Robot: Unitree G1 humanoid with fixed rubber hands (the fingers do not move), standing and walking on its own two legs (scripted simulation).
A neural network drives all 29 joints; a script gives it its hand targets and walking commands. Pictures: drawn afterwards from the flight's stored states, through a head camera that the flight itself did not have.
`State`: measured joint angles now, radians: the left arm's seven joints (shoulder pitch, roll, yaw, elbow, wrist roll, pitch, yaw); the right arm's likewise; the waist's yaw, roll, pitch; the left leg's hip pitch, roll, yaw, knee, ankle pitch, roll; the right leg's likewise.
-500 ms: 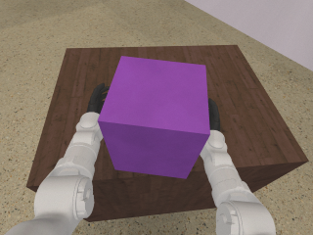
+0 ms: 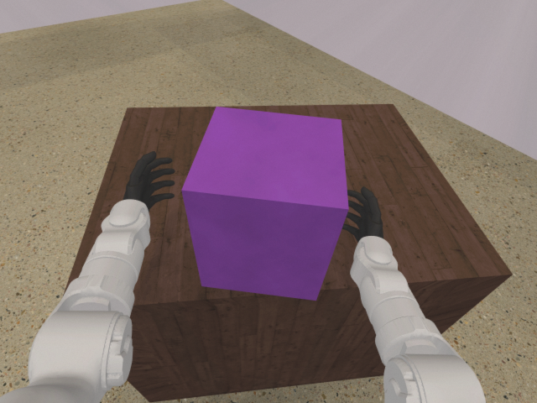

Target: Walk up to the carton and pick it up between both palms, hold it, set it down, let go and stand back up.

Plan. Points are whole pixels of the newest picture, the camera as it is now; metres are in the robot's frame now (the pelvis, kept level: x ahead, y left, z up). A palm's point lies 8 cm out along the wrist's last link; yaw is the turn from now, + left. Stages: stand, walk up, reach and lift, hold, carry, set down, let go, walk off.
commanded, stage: set down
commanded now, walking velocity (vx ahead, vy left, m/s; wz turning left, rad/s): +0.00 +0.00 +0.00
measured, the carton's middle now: (268, 207) +0.42 -0.01 +0.06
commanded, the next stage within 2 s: none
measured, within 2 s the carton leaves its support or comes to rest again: neither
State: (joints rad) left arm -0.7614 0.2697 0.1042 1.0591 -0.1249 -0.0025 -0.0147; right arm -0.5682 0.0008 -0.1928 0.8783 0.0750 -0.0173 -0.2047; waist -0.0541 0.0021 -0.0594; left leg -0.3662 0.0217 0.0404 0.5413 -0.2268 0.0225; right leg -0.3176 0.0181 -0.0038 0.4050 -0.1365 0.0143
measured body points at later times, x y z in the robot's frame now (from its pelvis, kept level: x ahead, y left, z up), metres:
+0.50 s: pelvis -0.01 +0.00 +0.00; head -0.01 +0.01 +0.45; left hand +0.35 +0.21 +0.06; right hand +0.30 -0.20 +0.05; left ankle +0.03 +0.09 -0.74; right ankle +0.04 -0.14 -0.74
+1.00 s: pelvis +0.01 -0.02 +0.01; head +0.00 -0.01 +0.46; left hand +0.28 +0.21 +0.05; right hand +0.23 -0.21 +0.05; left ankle +0.03 +0.09 -0.74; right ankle +0.04 -0.14 -0.74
